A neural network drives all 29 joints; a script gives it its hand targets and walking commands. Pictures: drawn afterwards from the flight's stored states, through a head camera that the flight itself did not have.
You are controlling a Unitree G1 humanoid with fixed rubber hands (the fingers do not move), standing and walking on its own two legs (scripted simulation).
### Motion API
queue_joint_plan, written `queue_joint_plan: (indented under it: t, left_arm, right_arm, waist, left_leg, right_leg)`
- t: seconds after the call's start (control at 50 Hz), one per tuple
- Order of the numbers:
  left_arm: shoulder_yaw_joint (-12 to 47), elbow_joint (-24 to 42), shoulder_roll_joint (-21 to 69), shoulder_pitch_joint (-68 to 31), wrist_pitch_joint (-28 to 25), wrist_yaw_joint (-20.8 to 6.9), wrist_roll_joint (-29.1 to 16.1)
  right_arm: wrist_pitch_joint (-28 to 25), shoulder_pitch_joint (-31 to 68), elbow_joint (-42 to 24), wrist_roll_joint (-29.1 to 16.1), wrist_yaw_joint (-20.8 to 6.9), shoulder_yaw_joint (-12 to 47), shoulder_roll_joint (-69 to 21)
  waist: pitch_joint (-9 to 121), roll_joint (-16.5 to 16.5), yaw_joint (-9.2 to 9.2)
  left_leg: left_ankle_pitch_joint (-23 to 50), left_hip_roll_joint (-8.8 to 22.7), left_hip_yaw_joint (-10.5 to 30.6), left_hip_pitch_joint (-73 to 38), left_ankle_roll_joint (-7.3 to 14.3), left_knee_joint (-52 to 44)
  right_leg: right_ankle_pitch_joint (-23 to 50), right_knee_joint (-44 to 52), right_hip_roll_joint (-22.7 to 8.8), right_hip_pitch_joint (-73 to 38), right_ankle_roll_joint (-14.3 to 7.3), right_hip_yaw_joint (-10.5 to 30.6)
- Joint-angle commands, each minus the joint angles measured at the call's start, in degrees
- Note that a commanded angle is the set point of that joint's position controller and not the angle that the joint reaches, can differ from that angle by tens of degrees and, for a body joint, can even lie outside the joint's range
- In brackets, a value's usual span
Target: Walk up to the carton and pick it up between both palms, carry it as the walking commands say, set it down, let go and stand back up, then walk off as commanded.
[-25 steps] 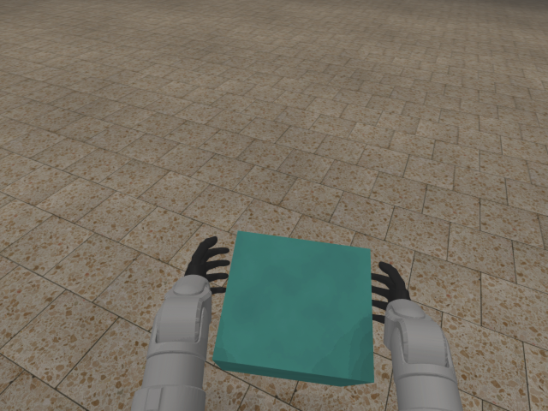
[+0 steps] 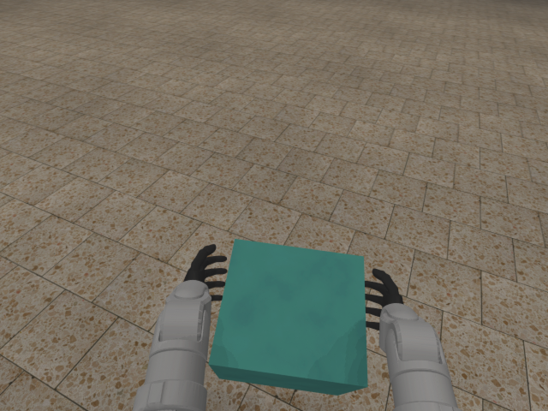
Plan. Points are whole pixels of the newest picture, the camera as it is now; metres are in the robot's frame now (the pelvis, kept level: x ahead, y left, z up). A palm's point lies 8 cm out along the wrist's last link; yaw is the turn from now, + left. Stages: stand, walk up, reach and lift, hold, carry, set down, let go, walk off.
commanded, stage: set down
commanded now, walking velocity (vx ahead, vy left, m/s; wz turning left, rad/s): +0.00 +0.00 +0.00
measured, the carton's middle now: (288, 320) +0.31 +0.00 -0.06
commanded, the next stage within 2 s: none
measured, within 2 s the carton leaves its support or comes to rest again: neither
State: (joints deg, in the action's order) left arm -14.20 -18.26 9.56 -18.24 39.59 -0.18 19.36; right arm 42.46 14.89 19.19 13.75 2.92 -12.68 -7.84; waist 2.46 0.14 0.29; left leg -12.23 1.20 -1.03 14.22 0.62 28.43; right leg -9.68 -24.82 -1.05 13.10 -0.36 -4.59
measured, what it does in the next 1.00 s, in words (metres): lowers itself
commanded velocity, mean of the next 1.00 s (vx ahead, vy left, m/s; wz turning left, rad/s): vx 0.00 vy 0.00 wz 0.00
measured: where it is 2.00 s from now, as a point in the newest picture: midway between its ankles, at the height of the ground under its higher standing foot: outside the picture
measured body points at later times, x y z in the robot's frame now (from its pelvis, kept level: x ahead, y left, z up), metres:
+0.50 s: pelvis +0.01 -0.01 -0.01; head +0.06 -0.01 +0.44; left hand +0.34 +0.14 -0.04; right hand +0.32 -0.17 -0.05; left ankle +0.04 +0.11 -0.74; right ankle +0.04 -0.12 -0.74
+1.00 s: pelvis -0.03 -0.01 -0.07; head +0.15 -0.01 +0.34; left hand +0.36 +0.14 -0.14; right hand +0.34 -0.16 -0.16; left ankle +0.04 +0.11 -0.74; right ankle +0.04 -0.12 -0.74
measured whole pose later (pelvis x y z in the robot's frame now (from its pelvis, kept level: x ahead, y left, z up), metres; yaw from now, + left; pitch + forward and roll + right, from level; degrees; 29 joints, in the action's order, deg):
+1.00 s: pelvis -0.03 -0.01 -0.07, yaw +0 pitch +23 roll +0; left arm -24.9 -31.0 11.0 -34.0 11.1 3.8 20.2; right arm 11.1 31.3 34.1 17.4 4.8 -23.2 -7.6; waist -0.6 0.1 0.3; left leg -17.4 0.4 -1.0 59.1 0.4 53.4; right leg -16.5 -53.1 -0.7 59.7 -0.4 -1.1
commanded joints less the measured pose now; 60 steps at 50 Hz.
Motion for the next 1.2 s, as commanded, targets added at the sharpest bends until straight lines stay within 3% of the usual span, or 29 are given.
queue_joint_plan:
  t: [0.0, 0.12, 0.16, 0.18, 0.2, 0.26, 0.28, 0.3, 0.32, 0.34, 0.38, 0.4, 0.42, 0.44, 0.46, 0.48, 0.5, 0.54, 0.64, 0.66, 0.7, 0.72, 0.78, 0.9, 0.96, 0.98, 1.0, 1.12, 1.18]
  left_arm:
    - [26.99, -9.92, 59.58, -24.52, -3.52, -16.01, -15.23]
    - [18.87, -17.48, 56.98, -25.26, -7.59, -15.33, -8.63]
    - [16.97, -20.1, 56.35, -27.02, -9.34, -15.67, -7.81]
    - [15.63, -21.63, 55.12, -27.82, -9.69, -15.82, -6.74]
    - [14.49, -22.13, 54.17, -29.14, -10.58, -15.85, -6.59]
    - [14.71, -20.03, 52.32, -28.18, -13.31, -15.24, -6.01]
    - [15.31, -19.8, 51.92, -27.55, -13.92, -14.88, -6.25]
    - [14.21, -21.86, 51.65, -24.67, -14.27, -14.67, -5.53]
    - [13.14, -23.62, 51.72, -24.21, -14.79, -14.24, -5.32]
    - [12.69, -22.95, 49.63, -22.9, -15.85, -13.99, -3.93]
    - [11.87, -22.51, 49.47, -22.79, -17.74, -13.31, -4.07]
    - [10.33, -24.63, 47.67, -22.04, -18.69, -13.39, -3.39]
    - [13.54, -20.87, 47.97, -24.82, -20.05, -13.05, -4.91]
    - [14.77, -19.88, 47.05, -23.11, -21.59, -12.54, -5.41]
    - [15.67, -21.04, 47.2, -23.86, -22.25, -12.22, -6.68]
    - [14.42, -21.06, 47.45, -23.86, -23.19, -12.17, -5.53]
    - [16.71, -19.55, 47.88, -25.96, -24.29, -12.01, -5.98]
    - [15.36, -21.51, 47.31, -23.8, -25.68, -11.81, -5.25]
    - [17.51, -19.56, 44.85, -27.96, -28.68, -10.69, -5.5]
    - [16.61, -20.5, 46.17, -27.55, -30.02, -10.51, -5.24]
    - [17.87, -21.26, 45.91, -31.99, -30.16, -10.31, -6.24]
    - [15.22, -22.8, 45.7, -30.71, -30.7, -9.67, -4.49]
    - [14.82, -22.82, 45.49, -38.84, -30.8, -10.19, -5.22]
    - [17.57, -24.66, 50.73, -35.18, -30.42, -10.08, -4.52]
    - [16.74, -25.22, 49.51, -37.26, -29.62, -10.45, -4.5]
    - [16.32, -25.59, 50.3, -39.51, -29.7, -10.71, -5.88]
    - [17.54, -24.4, 50.27, -40.42, -29.62, -10.89, -5.58]
    - [17.91, -24.16, 50.65, -45.04, -28.37, -11.28, -8.08]
    - [19.09, -22.72, 50.26, -50.67, -27.64, -11.51, -9.22]
  right_arm:
    - [-8.73, 42.51, -5.75, -13.04, -17.63, 26.08, -54.94]
    - [-12.68, 44.37, 2.14, -8.6, -17.53, 18.98, -53.17]
    - [-14.55, 48.09, 0.58, -8.57, -17.18, 19.85, -53.4]
    - [-14.59, 46.84, 2.78, -6.66, -16.98, 16.58, -51.71]
    - [-15.06, 45.58, 6.75, -5.89, -16.86, 15.88, -52.03]
    - [-17.15, 42.3, 7.5, -4.56, -16.67, 15.15, -50.82]
    - [-17.88, 39.77, 8.86, -3.78, -16.36, 14.75, -51.0]
    - [-18.81, 40.27, 7.4, -4.14, -15.57, 14.8, -50.24]
    - [-19.78, 40.96, 7.63, -4.28, -15.46, 14.29, -47.88]
    - [-20.75, 40.78, 7.73, -4.38, -15.01, 14.45, -46.85]
    - [-21.96, 35.76, 10.65, -1.75, -14.53, 12.88, -45.99]
    - [-23.26, 41.56, 8.5, -3.99, -14.21, 15.39, -46.72]
    - [-24.24, 37.73, 9.6, -2.01, -14.11, 15.39, -47.21]
    - [-25.06, 39.73, 8.89, -3.99, -13.74, 17.64, -48.7]
    - [-26.36, 38.87, 8.28, -3.75, -13.78, 16.3, -47.19]
    - [-27.38, 40.05, 8.7, -3.13, -13.27, 16.3, -47.0]
    - [-28.65, 37.63, 9.83, -2.53, -12.92, 17.16, -47.65]
    - [-30.41, 40.34, 8.47, -3.32, -12.44, 18.34, -47.76]
    - [-33.08, 38.8, 12.73, -2.9, -12.8, 17.79, -45.18]
    - [-34.64, 43.0, 11.76, -3.57, -12.29, 19.02, -46.75]
    - [-35.05, 44.9, 11.14, -3.53, -12.28, 17.56, -44.83]
    - [-35.18, 45.96, 13.83, -3.65, -12.3, 17.74, -45.7]
    - [-35.28, 47.5, 15.63, -2.42, -12.32, 14.72, -43.95]
    - [-36.23, 48.06, 14.18, -3.06, -13.08, 16.59, -46.65]
    - [-35.16, 51.85, 12.7, -4.43, -13.92, 18.9, -46.81]
    - [-35.5, 56.12, 12.51, -4.74, -13.92, 18.44, -44.89]
    - [-35.33, 58.19, 10.4, -5.05, -13.99, 19.2, -45.2]
    - [-33.31, 59.03, 12.94, -5.69, -13.9, 19.9, -47.44]
    - [-32.31, 62.63, 13.56, -7.19, -14.06, 20.21, -47.58]
  waist:
    - [12.91, -3.98, 0.3]
    - [9.34, -1.47, -0.44]
    - [11.25, -2.3, 2.02]
    - [6.37, 0.45, -2.11]
    - [6.12, -0.99, 0.22]
    - [10.7, -0.04, -0.59]
    - [10.67, 1.62, -2.73]
    - [12.28, -1.96, -0.63]
    - [8.38, 0.09, -2.14]
    - [11.54, -2.01, 0.41]
    - [8.48, 0.79, -1.78]
    - [11.19, -0.2, 1.17]
    - [14.69, 0.97, -1.34]
    - [18.56, 0.62, 2.19]
    - [16.0, 3.7, -1.32]
    - [16.89, 2.17, 1.62]
    - [21.72, 0.29, -0.54]
    - [20.82, 2.82, 2.0]
    - [26.33, 0.47, 0.83]
    - [27.91, 2.26, 2.32]
    - [29.06, -0.24, 0.46]
    - [27.78, -0.02, 3.31]
    - [28.33, 0.45, 0.72]
    - [38.38, -2.46, -0.55]
    - [40.0, -1.32, 2.0]
    - [42.09, 2.36, 0.77]
    - [44.11, -0.98, 1.59]
    - [46.05, 2.69, -0.78]
    - [47.21, 0.67, -1.0]
  left_leg:
    - [4.74, -4.41, 6.22, -7.41, 0.18, -6.32]
    - [-1.91, -3.6, 7.85, -3.21, 0.82, -3.95]
    - [-1.65, -5.27, 6.33, -0.75, 1.14, -2.7]
    - [-5.03, -4.07, 7.68, 0.31, 2.02, -3.05]
    - [-2.42, -4.65, 6.92, 1.62, 1.53, -2.21]
    - [3.37, -4.85, 7.22, 2.63, 1.25, -0.28]
    - [6.32, -5.37, 7.25, 2.25, 1.32, 1.12]
    - [8.06, -5.54, 7.01, 3.59, 1.17, 1.6]
    - [9.38, -5.66, 7.84, 5.03, 1.74, 1.71]
    - [8.9, -5.69, 7.43, 5.87, 1.3, 2.75]
    - [11.25, -5.83, 7.64, 8.38, 1.53, 3.64]
    - [8.64, -6.64, 6.93, 9.19, 1.58, 4.82]
    - [11.73, -6.67, 6.87, 9.42, 1.34, 5.88]
    - [15.26, -6.88, 6.98, 9.11, 1.74, 6.73]
    - [16.09, -6.24, 8.18, 9.73, 2.24, 7.0]
    - [15.51, -6.71, 7.87, 12.0, 1.95, 8.31]
    - [15.99, -7.19, 6.81, 11.56, 1.28, 9.08]
    - [13.6, -7.18, 7.04, 15.63, 2.15, 9.96]
    - [13.49, -7.19, 6.8, 18.65, 0.95, 12.93]
    - [13.71, -7.51, 6.79, 20.18, 1.41, 14.75]
    - [9.65, -7.11, 6.97, 20.44, 0.88, 14.91]
    - [7.57, -7.65, 6.16, 23.47, 1.24, 15.55]
    - [1.41, -8.35, 5.09, 29.4, 0.91, 17.43]
    - [7.81, -8.64, 5.39, 31.1, -0.18, 23.0]
    - [5.19, -9.01, 4.48, 35.57, 0.0, 25.23]
    - [3.06, -8.72, 4.47, 37.19, -0.07, 26.96]
    - [2.61, -9.38, 4.33, 38.33, -0.24, 27.7]
    - [0.78, -9.3, 3.98, 44.64, 0.31, 32.03]
    - [-5.44, -9.8, 3.66, 47.12, 0.37, 34.04]
  right_leg:
    - [2.15, 0.89, 5.07, -8.03, -2.4, 8.47]
    - [-4.54, -1.55, 5.47, -0.63, -2.95, 8.37]
    - [-4.53, -1.11, 4.75, -2.34, -2.47, 9.13]
    - [-7.3, -1.78, 4.96, 3.09, -2.36, 8.37]
    - [-5.64, -1.67, 4.76, 1.62, -2.7, 9.44]
    - [0.73, -4.32, 5.83, 1.93, -2.25, 8.64]
    - [3.6, -4.27, 6.25, 3.6, -2.19, 9.02]
    - [5.22, -5.42, 5.51, 2.79, -2.32, 9.39]
    - [6.39, -5.39, 5.87, 6.68, -1.69, 8.89]
    - [5.51, -5.83, 5.33, 4.95, -2.18, 10.02]
    - [8.91, -7.23, 6.1, 7.89, -1.95, 9.78]
    - [6.65, -7.31, 5.27, 7.06, -1.5, 10.4]
    - [10.53, -8.47, 5.94, 6.3, -1.76, 10.39]
    - [13.42, -10.3, 5.75, 5.61, -1.3, 10.68]
    - [13.37, -11.01, 6.68, 9.9, -0.76, 9.68]
    - [12.63, -12.12, 6.34, 11.25, -0.73, 9.98]
    - [14.62, -11.36, 6.56, 9.41, -1.38, 10.78]
    - [12.67, -12.91, 6.17, 11.32, -0.85, 10.92]
    - [11.76, -15.98, 7.15, 17.33, -1.01, 10.44]
    - [11.67, -17.47, 6.97, 18.99, -0.68, 10.68]
    - [7.31, -19.19, 7.63, 23.05, -0.95, 9.49]
    - [5.16, -19.57, 7.43, 24.46, -0.94, 9.97]
    - [-0.06, -20.41, 7.41, 26.73, -0.68, 9.86]
    - [4.77, -27.18, 8.22, 33.25, -0.95, 8.54]
    - [2.35, -29.12, 8.4, 35.99, -0.62, 8.89]
    - [-0.33, -30.35, 8.45, 36.0, -0.44, 8.67]
    - [-0.96, -32.33, 8.69, 37.85, -0.46, 8.23]
    - [-1.3, -37.29, 9.48, 43.28, -0.05, 7.03]
    - [-6.82, -38.95, 9.1, 45.72, 0.02, 7.19]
